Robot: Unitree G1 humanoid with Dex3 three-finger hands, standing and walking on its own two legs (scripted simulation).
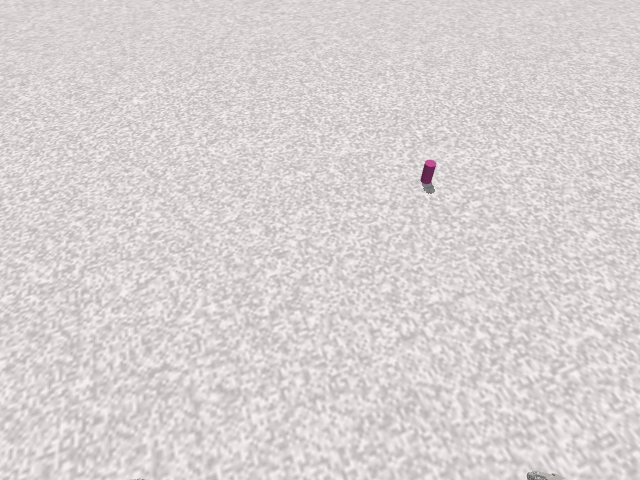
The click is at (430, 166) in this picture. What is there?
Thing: slim round
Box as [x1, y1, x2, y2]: [421, 160, 435, 183]
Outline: 433,160 425,161 421,176 421,181 424,183 429,183 431,180 435,166 435,162
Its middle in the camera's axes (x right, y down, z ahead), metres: +0.50 -0.31 +1.77
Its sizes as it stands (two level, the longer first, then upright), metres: 0.050 0.050 0.105
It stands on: the floor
